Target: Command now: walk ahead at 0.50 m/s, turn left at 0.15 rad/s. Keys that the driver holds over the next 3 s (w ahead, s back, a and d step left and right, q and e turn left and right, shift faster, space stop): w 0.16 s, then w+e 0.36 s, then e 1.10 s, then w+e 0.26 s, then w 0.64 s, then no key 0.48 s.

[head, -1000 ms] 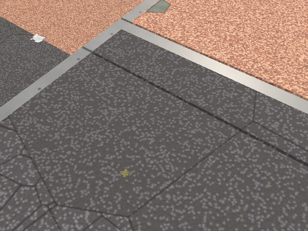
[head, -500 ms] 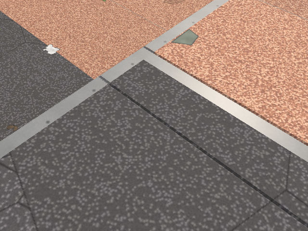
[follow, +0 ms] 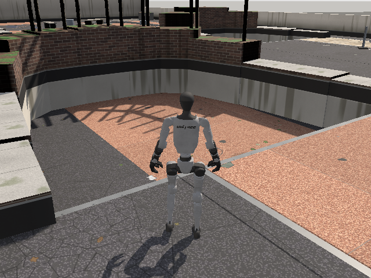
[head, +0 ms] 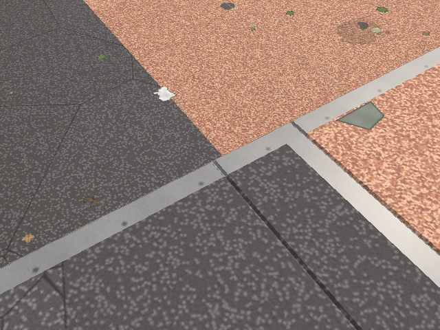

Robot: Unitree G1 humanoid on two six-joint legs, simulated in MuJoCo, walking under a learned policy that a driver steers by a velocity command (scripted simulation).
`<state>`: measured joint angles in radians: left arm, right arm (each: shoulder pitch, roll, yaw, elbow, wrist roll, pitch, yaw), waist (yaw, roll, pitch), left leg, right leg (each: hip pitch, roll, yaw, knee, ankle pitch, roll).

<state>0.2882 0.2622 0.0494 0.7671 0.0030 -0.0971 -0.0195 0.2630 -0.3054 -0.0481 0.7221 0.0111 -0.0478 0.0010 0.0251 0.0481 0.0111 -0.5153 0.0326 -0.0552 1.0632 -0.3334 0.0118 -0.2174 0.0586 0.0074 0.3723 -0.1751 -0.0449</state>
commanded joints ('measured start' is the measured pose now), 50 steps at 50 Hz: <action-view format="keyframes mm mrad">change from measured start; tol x32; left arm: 1 -17 149 34 -43 -10 -14 4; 50 -132 189 75 -194 -5 106 40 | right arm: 1 -42 -34 -4 -86 -10 -17 5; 50 -97 -75 -51 -32 -23 46 -45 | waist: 1 -6 -141 9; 14 -110 -97 -124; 16 -116 291 -416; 27 -16 7 42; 41 39 -159 -411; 50 -38 -117 -153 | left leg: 1 -141 66 -7 -135 79 -20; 12 86 -8 31 -572 282 22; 16 931 403 -579 -675 86 261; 22 404 228 -134 -887 219 168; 37 497 215 249 -535 895 89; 38 441 153 267 -332 798 43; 40 -77 -113 105 326 -411 -88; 50 -34 -6 -37 -9 -20 -90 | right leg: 1 81 -268 250 -216 153 -194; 12 163 -291 184 -104 294 -116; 14 60 -204 123 168 396 -62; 16 -426 -24 68 759 -424 22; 18 -555 -109 114 873 -289 16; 38 18 -16 -73 129 199 -73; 40 467 -441 650 88 713 -391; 50 -38 -214 346 -60 216 -219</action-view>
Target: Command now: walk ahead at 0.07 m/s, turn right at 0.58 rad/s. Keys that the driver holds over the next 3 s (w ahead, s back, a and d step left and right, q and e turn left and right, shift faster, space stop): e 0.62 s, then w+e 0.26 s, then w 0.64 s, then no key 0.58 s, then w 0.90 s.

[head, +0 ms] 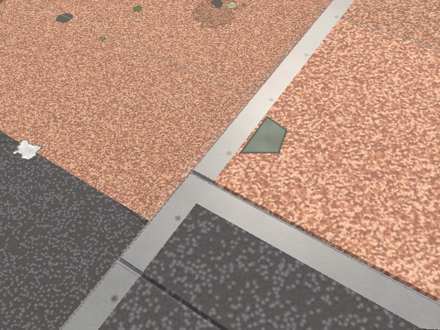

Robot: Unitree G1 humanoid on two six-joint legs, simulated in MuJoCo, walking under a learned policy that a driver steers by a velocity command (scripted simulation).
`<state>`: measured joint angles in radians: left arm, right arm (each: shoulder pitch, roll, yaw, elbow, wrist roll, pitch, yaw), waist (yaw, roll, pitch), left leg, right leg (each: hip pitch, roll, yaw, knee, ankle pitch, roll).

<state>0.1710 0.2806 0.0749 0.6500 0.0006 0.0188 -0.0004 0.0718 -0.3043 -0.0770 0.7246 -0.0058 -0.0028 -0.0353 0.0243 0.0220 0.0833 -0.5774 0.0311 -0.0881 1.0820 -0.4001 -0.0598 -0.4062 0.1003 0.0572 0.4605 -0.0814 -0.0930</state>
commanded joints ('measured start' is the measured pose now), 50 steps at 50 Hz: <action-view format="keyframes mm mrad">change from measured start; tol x32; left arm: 1 -16 171 50 -79 -4 -5 27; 50 229 159 21 5 -8 -77 25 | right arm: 1 80 -74 -22 -40 -5 2 -9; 50 -113 -54 -10 -91 14 -91 65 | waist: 1 -33 -96 -224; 13 -54 -161 -201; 15 19 271 -166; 50 47 -146 -22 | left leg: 1 25 -5 -11 -55 69 -25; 13 332 -51 3 -673 226 45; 16 402 400 -448 -780 487 345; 31 510 280 34 -718 604 278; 35 334 255 94 -660 115 193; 37 -127 71 262 -61 -291 39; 50 -102 2 64 -418 446 -4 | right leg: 1 148 -248 306 -149 63 -165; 13 131 -162 446 -12 -24 -67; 15 -192 90 119 343 -530 63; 20 -232 -27 78 825 -336 173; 35 248 -73 -154 28 -206 63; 38 498 -484 678 -224 -422 -270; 50 344 -261 197 -295 -64 -102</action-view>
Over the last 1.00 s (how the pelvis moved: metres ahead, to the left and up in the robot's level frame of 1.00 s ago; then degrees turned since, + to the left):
0.43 -0.01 -0.01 -24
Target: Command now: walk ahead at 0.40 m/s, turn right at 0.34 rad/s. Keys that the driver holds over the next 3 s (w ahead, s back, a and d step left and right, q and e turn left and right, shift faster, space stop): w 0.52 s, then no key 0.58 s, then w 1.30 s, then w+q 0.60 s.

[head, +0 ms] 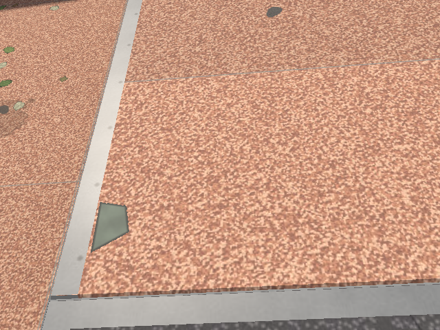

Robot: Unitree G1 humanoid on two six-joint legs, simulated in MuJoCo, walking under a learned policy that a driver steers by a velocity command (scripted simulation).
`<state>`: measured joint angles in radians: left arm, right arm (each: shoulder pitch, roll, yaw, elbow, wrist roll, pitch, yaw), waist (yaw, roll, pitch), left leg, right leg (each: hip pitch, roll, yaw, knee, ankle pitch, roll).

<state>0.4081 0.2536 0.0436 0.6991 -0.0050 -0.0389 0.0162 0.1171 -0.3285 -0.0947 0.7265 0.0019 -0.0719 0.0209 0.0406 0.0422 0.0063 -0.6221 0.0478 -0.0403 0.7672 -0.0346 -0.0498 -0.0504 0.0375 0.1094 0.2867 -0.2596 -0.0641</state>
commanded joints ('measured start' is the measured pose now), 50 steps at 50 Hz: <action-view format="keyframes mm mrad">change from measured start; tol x32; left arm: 1 9 191 54 -31 -5 -20 8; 50 -352 97 4 50 21 1 -25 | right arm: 1 -184 -29 11 -101 9 -24 13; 8 -204 -58 16 -127 16 -46 39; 13 334 -220 -37 0 -7 -38 21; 50 220 -25 50 95 -30 111 -51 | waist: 1 44 -162 68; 11 -121 -171 -121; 13 -110 287 -427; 23 -39 22 38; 38 15 -238 -489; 50 -96 -143 -94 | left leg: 1 -49 -15 18 -133 90 -13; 11 495 -60 73 -268 -10 159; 13 1073 346 -679 -402 -343 372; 21 467 167 -203 -631 -69 300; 35 588 87 -2 -244 447 139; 37 148 -103 22 358 -578 19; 39 54 -51 -87 488 -642 12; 50 540 -6 38 -205 -135 30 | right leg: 1 -15 -206 145 -121 118 -134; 11 -3 -183 79 314 773 -56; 13 -546 69 60 946 -299 44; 14 -656 9 108 1033 -291 37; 33 -408 -58 -80 210 359 31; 37 404 -460 336 272 1100 -274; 50 -393 -182 28 -20 -157 -79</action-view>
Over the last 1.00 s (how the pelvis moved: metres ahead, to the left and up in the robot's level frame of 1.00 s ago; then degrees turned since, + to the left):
0.09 -0.03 0.02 -35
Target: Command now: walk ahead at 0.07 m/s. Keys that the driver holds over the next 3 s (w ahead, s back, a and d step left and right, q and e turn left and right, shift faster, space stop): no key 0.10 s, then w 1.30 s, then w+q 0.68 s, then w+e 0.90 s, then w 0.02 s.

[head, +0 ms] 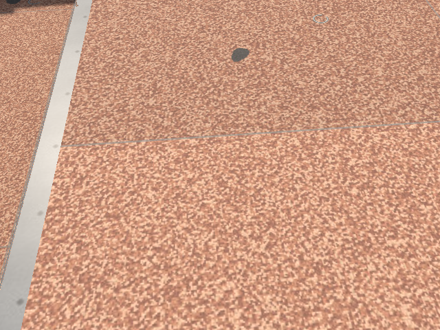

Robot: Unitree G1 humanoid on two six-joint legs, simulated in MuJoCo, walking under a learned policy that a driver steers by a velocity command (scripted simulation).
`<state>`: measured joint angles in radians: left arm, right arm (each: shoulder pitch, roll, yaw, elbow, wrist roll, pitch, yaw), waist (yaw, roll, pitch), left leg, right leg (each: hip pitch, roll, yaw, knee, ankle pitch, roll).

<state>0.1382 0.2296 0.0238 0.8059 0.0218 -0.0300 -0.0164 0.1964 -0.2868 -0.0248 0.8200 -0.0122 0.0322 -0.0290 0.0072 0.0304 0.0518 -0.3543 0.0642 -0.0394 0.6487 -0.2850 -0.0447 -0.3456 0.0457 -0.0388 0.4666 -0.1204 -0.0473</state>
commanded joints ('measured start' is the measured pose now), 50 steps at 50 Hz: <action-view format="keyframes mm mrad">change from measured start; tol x32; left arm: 1 -56 97 15 -36 -2 -5 7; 39 396 15 1 134 -24 -47 21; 50 54 123 48 47 -22 -36 29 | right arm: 1 114 -78 -19 -16 -26 6 -3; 32 -258 -47 -15 -163 42 -120 65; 38 226 -218 -95 -39 26 -105 41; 50 58 -117 -53 1 8 -146 48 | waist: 1 -58 -111 -93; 33 46 -127 59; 39 -86 313 -401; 50 -5 9 -4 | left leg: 1 269 8 -1 -152 122 47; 14 102 205 -303 -382 -272 220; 21 -556 7 -41 518 -145 86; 37 256 -76 93 -104 216 157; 39 741 317 -652 -305 -184 360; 50 188 151 -157 -568 172 283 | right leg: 1 -127 -161 170 -195 -415 -45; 13 -94 -34 6 156 -259 -39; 21 590 -364 498 -211 1 -223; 33 324 -291 145 -338 180 -120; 37 296 -226 56 75 568 -47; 40 -330 -30 174 842 -440 8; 50 -346 -210 116 472 39 43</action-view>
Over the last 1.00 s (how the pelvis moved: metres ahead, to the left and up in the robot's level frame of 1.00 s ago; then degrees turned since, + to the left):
0.47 0.00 -0.02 -2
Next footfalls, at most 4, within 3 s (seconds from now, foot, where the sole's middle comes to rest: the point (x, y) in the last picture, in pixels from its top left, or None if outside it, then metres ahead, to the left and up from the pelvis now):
0.02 left None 0.08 0.15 -0.77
0.74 left None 0.45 0.15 -0.77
1.32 right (258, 242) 0.76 -0.08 -0.77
1.86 left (187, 174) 1.05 0.17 -0.77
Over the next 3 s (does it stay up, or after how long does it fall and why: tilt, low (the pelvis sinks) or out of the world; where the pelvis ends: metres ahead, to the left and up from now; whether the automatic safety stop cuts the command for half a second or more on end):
stays up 1.56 0.21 0.01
